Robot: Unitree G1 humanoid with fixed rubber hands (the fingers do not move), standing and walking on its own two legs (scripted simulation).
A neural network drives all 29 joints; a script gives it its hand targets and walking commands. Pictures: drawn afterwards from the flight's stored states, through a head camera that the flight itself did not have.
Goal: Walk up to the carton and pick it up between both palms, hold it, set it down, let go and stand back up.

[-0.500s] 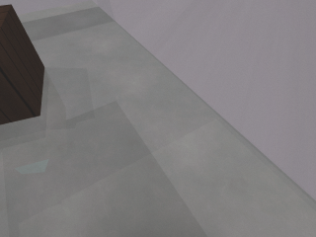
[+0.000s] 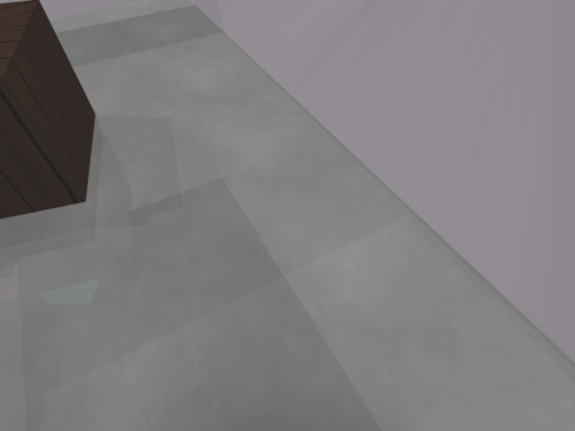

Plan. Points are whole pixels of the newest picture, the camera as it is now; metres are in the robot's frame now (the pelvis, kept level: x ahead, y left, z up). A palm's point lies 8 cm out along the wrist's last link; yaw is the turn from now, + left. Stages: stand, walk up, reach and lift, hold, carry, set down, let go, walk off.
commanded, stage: walk up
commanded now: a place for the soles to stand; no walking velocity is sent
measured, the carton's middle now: out of the picture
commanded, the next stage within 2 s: none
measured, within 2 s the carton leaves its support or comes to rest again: neither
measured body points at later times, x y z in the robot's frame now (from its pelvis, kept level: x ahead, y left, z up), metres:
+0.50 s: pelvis +0.11 +0.18 -0.04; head +0.12 +0.21 +0.41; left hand +0.12 +0.53 -0.13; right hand +0.34 -0.07 -0.09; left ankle +0.16 +0.32 -0.74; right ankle +0.07 +0.01 -0.66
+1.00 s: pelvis +0.27 +0.31 -0.03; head +0.27 +0.30 +0.42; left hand +0.20 +0.65 -0.08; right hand +0.52 +0.07 -0.10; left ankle +0.31 +0.51 -0.68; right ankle +0.33 +0.15 -0.74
